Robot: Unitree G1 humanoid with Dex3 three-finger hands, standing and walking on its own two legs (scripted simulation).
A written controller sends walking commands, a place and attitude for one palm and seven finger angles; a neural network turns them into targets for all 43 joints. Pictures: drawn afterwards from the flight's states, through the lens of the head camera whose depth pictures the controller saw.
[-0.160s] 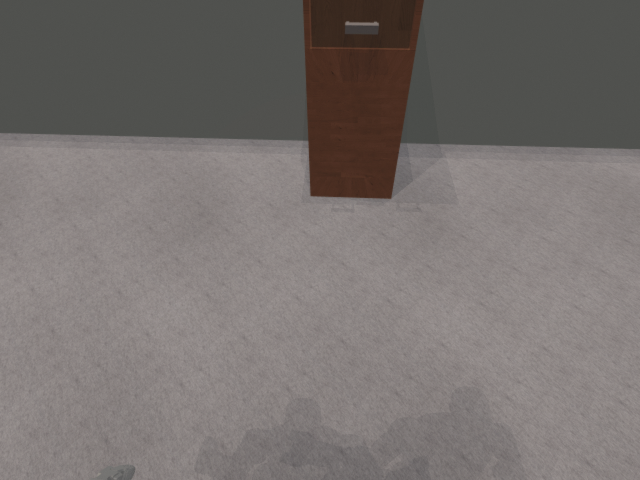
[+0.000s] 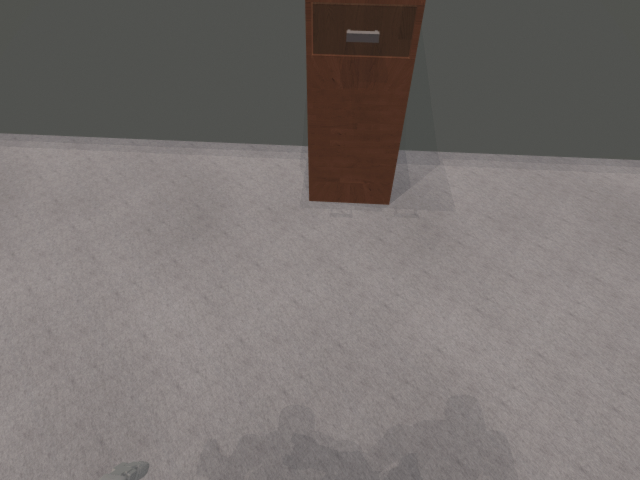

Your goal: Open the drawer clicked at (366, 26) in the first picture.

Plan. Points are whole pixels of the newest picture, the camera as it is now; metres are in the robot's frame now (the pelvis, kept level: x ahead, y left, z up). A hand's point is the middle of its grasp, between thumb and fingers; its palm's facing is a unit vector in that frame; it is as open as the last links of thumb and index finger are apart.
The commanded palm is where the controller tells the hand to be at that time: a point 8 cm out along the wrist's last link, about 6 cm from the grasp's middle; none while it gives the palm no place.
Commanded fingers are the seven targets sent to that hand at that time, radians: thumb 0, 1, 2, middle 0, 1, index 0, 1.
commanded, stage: stand and wait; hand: left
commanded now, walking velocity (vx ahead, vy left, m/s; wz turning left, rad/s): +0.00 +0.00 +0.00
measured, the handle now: (362, 34) +1.45 -0.07 +0.01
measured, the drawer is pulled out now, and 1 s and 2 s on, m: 0.00 0.00 0.00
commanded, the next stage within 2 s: look at it before walking up in 0.66 s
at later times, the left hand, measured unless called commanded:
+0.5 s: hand out of the picture +0.05 +0.26 -0.15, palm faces -0.01 -0.94 -0.34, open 7.4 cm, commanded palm none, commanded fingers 0.00 0.90 0.90 -0.20 -0.30 -0.20 -0.30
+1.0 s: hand out of the picture +0.07 +0.26 -0.15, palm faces -0.03 -0.94 -0.33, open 7.4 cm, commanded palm none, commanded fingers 0.00 0.90 0.90 -0.20 -0.30 -0.20 -0.30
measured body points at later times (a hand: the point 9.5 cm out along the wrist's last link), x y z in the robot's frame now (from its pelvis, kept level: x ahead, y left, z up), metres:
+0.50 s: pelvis -0.01 +0.01 +0.00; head -0.01 +0.01 +0.45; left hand +0.05 +0.31 -0.13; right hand +0.06 -0.29 -0.13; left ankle +0.00 +0.15 -0.74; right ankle -0.01 -0.10 -0.74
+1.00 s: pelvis -0.01 +0.01 +0.01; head -0.01 +0.01 +0.46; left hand +0.07 +0.31 -0.13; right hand +0.07 -0.28 -0.13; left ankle +0.00 +0.15 -0.74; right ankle -0.01 -0.10 -0.74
